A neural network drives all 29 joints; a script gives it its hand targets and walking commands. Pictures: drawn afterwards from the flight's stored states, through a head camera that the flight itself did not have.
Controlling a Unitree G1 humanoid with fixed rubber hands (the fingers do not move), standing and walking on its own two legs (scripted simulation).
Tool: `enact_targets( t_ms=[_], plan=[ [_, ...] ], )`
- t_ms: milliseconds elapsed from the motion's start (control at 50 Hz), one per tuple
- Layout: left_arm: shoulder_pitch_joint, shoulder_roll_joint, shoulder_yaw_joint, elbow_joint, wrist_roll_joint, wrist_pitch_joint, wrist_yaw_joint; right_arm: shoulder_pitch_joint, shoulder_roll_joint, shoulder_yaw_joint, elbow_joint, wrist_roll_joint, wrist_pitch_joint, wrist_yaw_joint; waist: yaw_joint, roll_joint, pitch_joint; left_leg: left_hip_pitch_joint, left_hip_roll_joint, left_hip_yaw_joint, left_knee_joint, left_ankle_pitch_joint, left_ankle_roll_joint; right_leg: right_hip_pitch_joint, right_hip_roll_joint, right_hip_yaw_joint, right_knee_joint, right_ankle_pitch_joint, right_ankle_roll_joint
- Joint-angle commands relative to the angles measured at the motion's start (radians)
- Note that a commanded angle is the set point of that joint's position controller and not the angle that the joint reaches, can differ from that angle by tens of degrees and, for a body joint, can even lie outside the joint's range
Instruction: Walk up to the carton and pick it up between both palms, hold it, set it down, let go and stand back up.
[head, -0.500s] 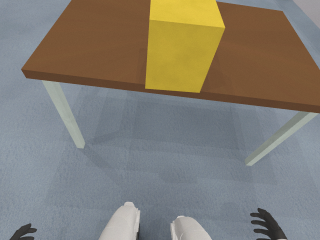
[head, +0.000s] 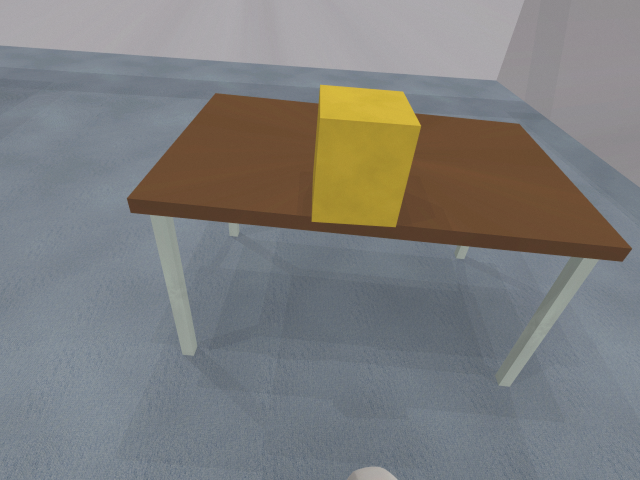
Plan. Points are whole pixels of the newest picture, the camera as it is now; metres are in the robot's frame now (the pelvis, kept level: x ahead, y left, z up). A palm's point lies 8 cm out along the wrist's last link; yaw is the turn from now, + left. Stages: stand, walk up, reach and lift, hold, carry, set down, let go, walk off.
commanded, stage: walk up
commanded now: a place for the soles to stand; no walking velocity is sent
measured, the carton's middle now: (357, 155) +0.81 -0.15 +0.07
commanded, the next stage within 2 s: none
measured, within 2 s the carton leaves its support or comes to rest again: neither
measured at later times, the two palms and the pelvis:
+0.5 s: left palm out of the picture -0.05 +0.27 -0.05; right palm out of the picture +0.02 -0.40 -0.05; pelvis -0.07 -0.07 +0.02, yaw -2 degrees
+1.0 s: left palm out of the picture -0.07 +0.24 -0.04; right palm out of the picture -0.08 -0.43 -0.07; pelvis -0.14 -0.10 +0.01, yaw -2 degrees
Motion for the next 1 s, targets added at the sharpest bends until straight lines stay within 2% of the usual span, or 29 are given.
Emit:
enact_targets(
  t_ms=[0,20,100,180,220,240,260,280,300,320,340,400,480,520,560,580,600,620,660,720,780,800,840,860,880,900,920,960,980],
  plan=[
    [0.065,0.242,0.110,0.052,0.018,-0.011,-0.033,-0.119,-0.313,-0.083,-0.094,-0.059,-0.059,-0.020,0.056,0.202,0.196,-0.198,0.276,-0.554,-0.804,-0.605,0.013,-0.182,0.018,0.011,0.035,0.091,0.026],
    [0.043,0.251,0.106,0.053,0.024,-0.012,-0.037,-0.083,-0.313,-0.086,-0.092,-0.059,-0.067,-0.019,0.045,0.144,0.204,-0.192,0.283,-0.555,-0.788,-0.576,0.039,-0.167,0.008,0.010,0.014,0.103,0.027],
    [0.049,0.262,0.109,0.034,0.033,-0.024,-0.051,-0.052,-0.328,-0.090,-0.099,-0.060,-0.071,-0.017,0.042,0.154,0.130,-0.150,0.296,-0.497,-0.736,-0.533,0.113,-0.126,-0.017,-0.049,-0.061,0.055,0.019],
    [0.087,0.243,0.096,0.032,0.030,-0.038,-0.061,-0.062,-0.331,-0.092,-0.105,-0.065,-0.064,-0.002,0.043,0.238,0.074,-0.112,0.315,-0.449,-0.715,-0.511,0.175,-0.083,-0.049,-0.104,-0.255,-0.047,-0.006],
    [0.244,0.242,0.106,0.065,0.028,-0.049,-0.062,-0.175,-0.327,-0.087,-0.125,-0.071,-0.057,0.002,0.149,0.271,0.013,-0.303,0.298,-0.344,-0.626,-0.483,0.150,0.198,-0.036,-0.145,-0.344,-0.114,-0.048],
    [0.421,0.239,0.117,0.108,0.019,-0.052,-0.060,-0.280,-0.302,-0.082,-0.156,-0.075,-0.048,-0.003,0.268,0.144,-0.024,-0.554,0.215,-0.193,-0.429,-0.465,0.087,0.519,-0.032,-0.109,-0.484,-0.064,-0.076],
    [0.496,0.244,0.129,0.141,0.016,-0.062,-0.048,-0.284,-0.189,-0.045,-0.161,-0.073,-0.034,-0.009,0.305,-0.135,0.014,-0.696,0.058,-0.019,-0.033,-0.457,0.023,0.544,-0.047,0.034,-0.689,-0.257,-0.068],
    [0.387,0.279,0.114,0.095,0.043,-0.074,-0.032,-0.277,-0.109,-0.013,-0.181,-0.051,-0.035,-0.015,0.249,-0.347,0.100,-0.790,-0.058,-0.002,0.342,-0.211,-0.060,0.338,-0.279,0.577,-0.878,-0.556,-0.065],
    [0.190,0.298,0.109,0.009,0.052,-0.083,-0.013,-0.191,-0.172,-0.015,-0.148,-0.040,-0.034,-0.016,0.124,-0.113,0.182,-0.729,-0.013,-0.144,0.333,-0.066,-0.040,0.145,-0.380,0.806,-1.056,-0.727,-0.119],
    [0.070,0.370,0.131,-0.013,0.028,-0.085,-0.005,-0.194,-0.261,-0.046,-0.112,-0.032,-0.028,-0.005,0.088,0.023,0.209,-0.625,0.036,-0.134,0.346,-0.001,-0.036,-0.013,-0.400,0.835,-1.150,-0.811,-0.109],
    [0.000,0.371,0.131,0.002,0.035,-0.088,-0.001,-0.139,-0.293,-0.067,-0.075,-0.024,-0.020,0.005,0.029,0.057,0.231,-0.476,0.068,-0.109,0.375,0.083,-0.040,-0.151,-0.388,0.768,-1.202,-0.804,-0.066],
    [0.002,0.323,0.117,0.012,0.047,-0.077,-0.012,0.022,-0.282,-0.081,-0.029,-0.020,0.014,0.036,-0.007,-0.137,0.154,-0.223,0.058,-0.005,0.340,0.086,-0.046,-0.235,-0.229,0.451,-1.104,-0.618,-0.056],
    [0.051,0.326,0.117,0.008,0.067,-0.072,-0.014,-0.015,-0.257,-0.065,-0.050,-0.022,0.008,0.049,0.017,-0.166,0.056,-0.102,0.070,0.032,0.041,-0.077,-0.012,-0.095,-0.280,0.367,-1.034,-0.517,-0.127],
    [-0.079,0.297,0.100,-0.011,0.080,-0.061,-0.019,0.095,-0.253,-0.069,-0.032,-0.017,0.001,0.047,-0.066,-0.208,0.049,0.147,0.088,0.072,-0.169,-0.124,0.038,-0.223,-0.271,0.228,-1.002,-0.405,-0.118],
    [-0.060,0.216,0.074,0.004,0.088,-0.037,-0.013,0.251,-0.265,-0.089,0.047,-0.026,-0.024,0.028,-0.134,0.020,0.023,0.547,0.000,0.107,-0.421,-0.180,0.061,-0.476,-0.102,0.016,-0.673,-0.343,-0.028],
    [0.004,0.130,0.054,0.014,0.059,-0.031,-0.019,0.254,-0.276,-0.089,0.034,-0.041,-0.021,0.017,-0.112,0.266,0.057,0.446,0.084,-0.165,-0.506,-0.366,0.067,-0.581,0.002,-0.118,-0.277,-0.298,-0.032],
    [-0.059,0.083,0.039,-0.043,0.022,-0.030,-0.022,0.130,-0.303,-0.079,-0.018,-0.058,-0.026,0.005,-0.077,0.291,0.237,0.156,0.353,-0.700,-0.695,-0.768,0.132,-0.715,0.084,-0.120,0.005,-0.096,0.022],
    [-0.094,0.177,0.064,-0.073,0.007,-0.042,-0.026,-0.019,-0.378,-0.095,-0.072,-0.049,-0.037,-0.003,-0.015,0.220,0.318,-0.091,0.513,-0.873,-0.913,-0.882,0.255,-0.591,-0.018,0.037,-0.001,0.037,0.029],
    [0.001,0.291,0.104,0.006,0.007,-0.043,-0.055,-0.175,-0.391,-0.101,-0.072,-0.030,-0.058,-0.013,0.105,0.157,0.211,-0.240,0.398,-0.638,-0.894,-0.645,0.180,-0.239,-0.053,0.004,0.078,0.126,0.030],
    [0.132,0.260,0.112,0.071,0.026,-0.018,-0.085,-0.198,-0.343,-0.071,-0.102,-0.031,-0.067,-0.012,0.134,0.140,0.134,-0.324,0.288,-0.384,-0.828,-0.451,0.090,0.027,-0.044,-0.111,0.032,0.156,0.034],
    [0.087,0.217,0.094,0.036,0.009,-0.031,-0.088,-0.152,-0.345,-0.068,-0.120,-0.062,-0.066,0.002,0.108,0.246,0.098,-0.224,0.248,-0.306,-0.719,-0.384,0.143,0.073,-0.060,-0.128,-0.292,0.026,0.017],
    [0.091,0.204,0.095,0.058,0.015,-0.037,-0.083,-0.153,-0.354,-0.068,-0.108,-0.066,-0.063,0.006,0.132,0.204,0.082,-0.279,0.260,-0.295,-0.693,-0.378,0.129,0.196,-0.054,-0.146,-0.374,0.007,0.003],
    [0.287,0.208,0.115,0.114,0.019,-0.058,-0.065,-0.161,-0.293,-0.055,-0.113,-0.075,-0.047,0.001,0.212,0.041,-0.020,-0.449,0.138,-0.151,-0.276,-0.411,0.073,0.520,-0.012,-0.090,-0.590,-0.045,-0.013],
    [0.326,0.235,0.113,0.111,0.031,-0.069,-0.047,-0.108,-0.188,-0.016,-0.115,-0.069,-0.041,-0.007,0.211,-0.194,-0.015,-0.523,0.062,-0.023,0.038,-0.361,0.034,0.514,-0.091,0.103,-0.747,-0.265,-0.006],
    [0.238,0.276,0.109,0.075,0.045,-0.084,-0.029,-0.117,-0.146,0.003,-0.124,-0.061,-0.038,-0.004,0.176,-0.237,0.067,-0.669,-0.022,-0.023,0.294,-0.141,-0.034,0.339,-0.315,0.599,-0.920,-0.577,-0.031],
    [0.085,0.344,0.115,0.027,0.039,-0.090,-0.020,-0.059,-0.209,-0.011,-0.101,-0.049,-0.034,-0.004,0.085,-0.108,0.128,-0.646,0.014,-0.110,0.315,-0.051,-0.020,0.181,-0.412,0.809,-1.101,-0.801,-0.096],
    [-0.026,0.380,0.131,0.033,0.018,-0.091,-0.018,-0.114,-0.286,-0.056,-0.090,-0.041,-0.023,0.005,0.056,-0.080,0.245,-0.594,0.062,-0.141,0.333,0.041,-0.013,-0.008,-0.441,0.823,-1.194,-0.830,-0.063],
    [-0.034,0.349,0.118,0.056,0.035,-0.098,-0.016,-0.055,-0.308,-0.067,-0.050,-0.021,-0.008,0.029,0.010,-0.057,0.214,-0.435,0.097,-0.074,0.322,0.104,-0.038,-0.071,-0.333,0.639,-1.133,-0.688,-0.045],
    [-0.014,0.355,0.121,0.044,0.030,-0.094,-0.018,0.022,-0.308,-0.084,-0.020,-0.026,-0.005,0.035,0.009,-0.129,0.125,-0.321,0.093,-0.048,0.283,0.109,-0.050,-0.070,-0.269,0.495,-1.092,-0.621,-0.048]
  ],
)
